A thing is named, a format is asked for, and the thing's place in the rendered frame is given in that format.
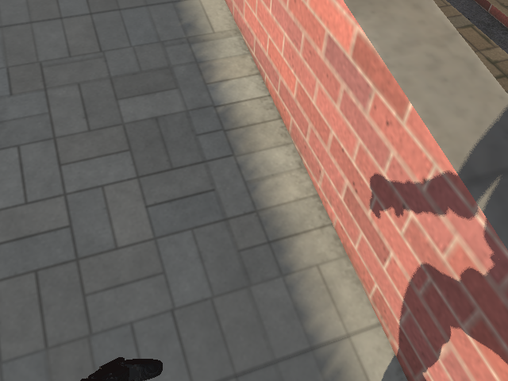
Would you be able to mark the robot left hand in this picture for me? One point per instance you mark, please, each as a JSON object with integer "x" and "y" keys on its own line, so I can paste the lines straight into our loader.
{"x": 127, "y": 370}

